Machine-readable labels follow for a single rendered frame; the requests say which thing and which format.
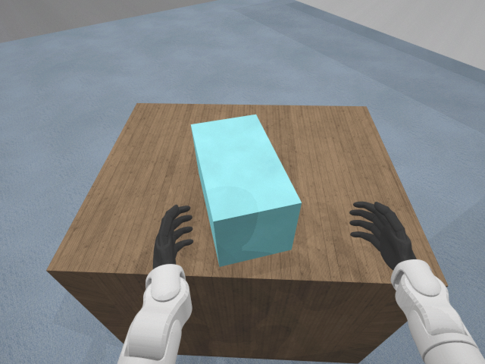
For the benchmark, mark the pedestal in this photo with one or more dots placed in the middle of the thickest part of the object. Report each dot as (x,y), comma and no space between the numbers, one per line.
(328,299)

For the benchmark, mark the robot left hand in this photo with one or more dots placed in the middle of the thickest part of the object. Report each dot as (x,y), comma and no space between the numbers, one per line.
(165,249)

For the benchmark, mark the robot left forearm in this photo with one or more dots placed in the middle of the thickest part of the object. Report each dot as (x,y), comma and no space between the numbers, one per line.
(154,334)

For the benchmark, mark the robot right forearm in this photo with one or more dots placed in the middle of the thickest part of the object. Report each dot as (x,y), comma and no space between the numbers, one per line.
(435,326)

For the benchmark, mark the robot right hand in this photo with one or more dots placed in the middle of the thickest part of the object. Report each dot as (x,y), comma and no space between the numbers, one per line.
(388,236)

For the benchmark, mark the carton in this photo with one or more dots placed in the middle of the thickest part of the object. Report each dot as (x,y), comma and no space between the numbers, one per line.
(252,206)

